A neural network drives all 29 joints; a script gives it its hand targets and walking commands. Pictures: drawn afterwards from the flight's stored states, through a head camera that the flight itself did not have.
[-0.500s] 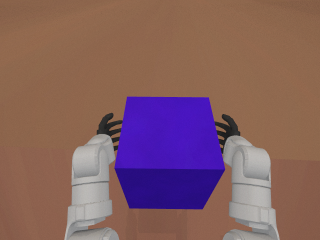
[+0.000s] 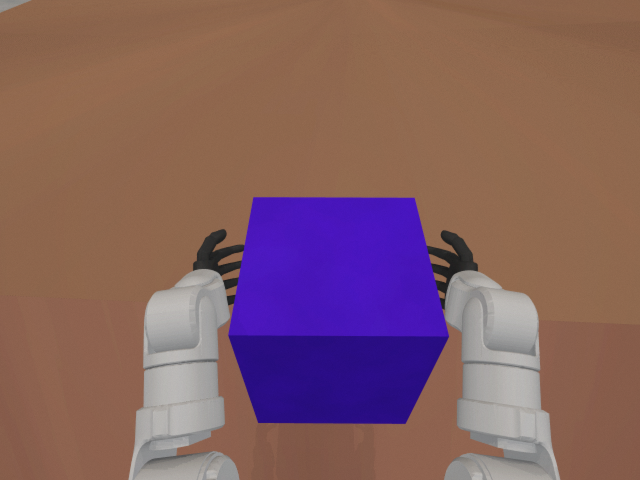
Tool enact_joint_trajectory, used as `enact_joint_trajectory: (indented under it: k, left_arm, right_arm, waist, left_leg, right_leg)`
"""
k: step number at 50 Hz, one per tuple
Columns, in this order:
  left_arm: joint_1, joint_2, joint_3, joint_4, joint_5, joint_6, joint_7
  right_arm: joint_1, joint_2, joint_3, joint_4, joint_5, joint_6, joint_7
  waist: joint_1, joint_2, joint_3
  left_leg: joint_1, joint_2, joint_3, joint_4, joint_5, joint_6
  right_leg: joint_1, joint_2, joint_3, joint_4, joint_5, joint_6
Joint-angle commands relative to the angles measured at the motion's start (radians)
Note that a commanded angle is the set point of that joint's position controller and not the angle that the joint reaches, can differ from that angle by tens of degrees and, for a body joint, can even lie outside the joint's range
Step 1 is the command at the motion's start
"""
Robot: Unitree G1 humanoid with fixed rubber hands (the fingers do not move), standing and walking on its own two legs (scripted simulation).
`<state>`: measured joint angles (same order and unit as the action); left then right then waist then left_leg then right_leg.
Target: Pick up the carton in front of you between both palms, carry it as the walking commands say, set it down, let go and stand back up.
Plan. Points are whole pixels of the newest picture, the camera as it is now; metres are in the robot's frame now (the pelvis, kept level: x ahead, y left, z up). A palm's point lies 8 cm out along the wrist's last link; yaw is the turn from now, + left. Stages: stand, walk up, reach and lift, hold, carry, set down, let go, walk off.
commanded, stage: carry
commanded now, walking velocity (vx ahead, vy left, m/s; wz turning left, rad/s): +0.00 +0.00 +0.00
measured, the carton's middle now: (332, 315) +0.33 +0.00 +0.04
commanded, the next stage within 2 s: none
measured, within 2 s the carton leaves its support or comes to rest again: neither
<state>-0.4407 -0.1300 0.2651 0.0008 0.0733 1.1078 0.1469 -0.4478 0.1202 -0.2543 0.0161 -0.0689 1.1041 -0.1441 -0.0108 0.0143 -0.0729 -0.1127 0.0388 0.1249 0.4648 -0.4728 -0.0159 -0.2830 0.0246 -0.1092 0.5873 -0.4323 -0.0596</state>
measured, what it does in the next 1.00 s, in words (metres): lifts its left foot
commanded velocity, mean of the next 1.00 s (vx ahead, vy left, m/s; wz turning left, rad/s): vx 0.23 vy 0.00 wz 0.00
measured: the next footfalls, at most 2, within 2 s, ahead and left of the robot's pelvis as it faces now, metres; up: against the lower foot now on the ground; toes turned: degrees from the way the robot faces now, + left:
left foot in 1.10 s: +0.24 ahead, +0.11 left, +0.03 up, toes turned +5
right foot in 1.50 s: +0.51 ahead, -0.11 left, +0.07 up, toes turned -10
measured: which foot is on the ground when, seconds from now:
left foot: down 0.00-0.82, up 0.84-1.00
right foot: down 0.00-1.00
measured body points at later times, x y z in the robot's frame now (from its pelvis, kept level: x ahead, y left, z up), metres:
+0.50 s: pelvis -0.03 +0.01 +0.00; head -0.05 +0.01 +0.45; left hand +0.30 +0.16 +0.11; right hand +0.30 -0.15 +0.11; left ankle -0.05 +0.10 -0.74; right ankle +0.02 -0.08 -0.73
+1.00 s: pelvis +0.06 +0.00 +0.01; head +0.06 +0.01 +0.46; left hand +0.40 +0.17 +0.14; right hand +0.42 -0.14 +0.15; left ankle +0.08 +0.10 -0.68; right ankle +0.01 -0.08 -0.73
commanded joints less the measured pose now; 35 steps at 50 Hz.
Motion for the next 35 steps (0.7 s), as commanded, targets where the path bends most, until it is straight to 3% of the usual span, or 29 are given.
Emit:
enact_joint_trajectory:
  k: [1,28,30,32,33,35]
  left_arm:
    - [-0.622,-0.762,-0.587,-0.071,-0.185,-0.020,-0.017]
    - [-0.625,-0.770,-0.591,-0.076,-0.186,-0.020,-0.017]
    - [-0.643,-0.776,-0.598,-0.086,-0.194,-0.021,-0.018]
    - [-0.679,-0.773,-0.605,-0.112,-0.204,-0.022,-0.017]
    - [-0.703,-0.766,-0.605,-0.125,-0.211,-0.022,-0.015]
    - [-0.720,-0.739,-0.599,-0.146,-0.225,-0.020,-0.006]
  right_arm:
    - [-0.629,0.786,0.592,-0.085,0.195,-0.023,0.019]
    - [-0.633,0.788,0.595,-0.095,0.199,-0.023,0.022]
    - [-0.657,0.790,0.600,-0.108,0.205,-0.025,0.021]
    - [-0.689,0.782,0.605,-0.127,0.218,-0.024,0.018]
    - [-0.707,0.774,0.606,-0.138,0.225,-0.024,0.016]
    - [-0.728,0.743,0.611,-0.167,0.240,-0.022,0.007]
  waist:
    - [-0.001,-0.013,-0.288]
    - [-0.003,-0.004,-0.305]
    - [-0.008,0.022,-0.298]
    - [-0.029,0.093,-0.224]
    - [-0.040,0.117,-0.178]
    - [-0.037,0.121,-0.152]
  left_leg:
    - [0.042,0.085,-0.079,-0.049,0.211,0.031]
    - [0.016,0.094,-0.093,-0.040,0.247,0.044]
    - [0.013,0.103,-0.121,-0.094,0.032,0.061]
    - [0.002,0.177,-0.245,-0.207,-0.306,0.108]
    - [-0.001,0.219,-0.308,-0.244,-0.397,0.136]
    - [0.014,0.275,-0.370,-0.249,-0.404,0.174]
  right_leg:
    - [0.118,-0.141,0.149,-0.086,0.329,-0.039]
    - [0.091,-0.136,0.137,-0.070,0.282,-0.027]
    - [0.068,-0.105,0.108,-0.064,0.058,-0.028]
    - [-0.047,-0.051,0.051,0.006,-0.133,-0.014]
    - [-0.112,-0.032,0.020,0.056,-0.130,-0.009]
    - [-0.159,-0.039,-0.006,0.102,-0.053,-0.009]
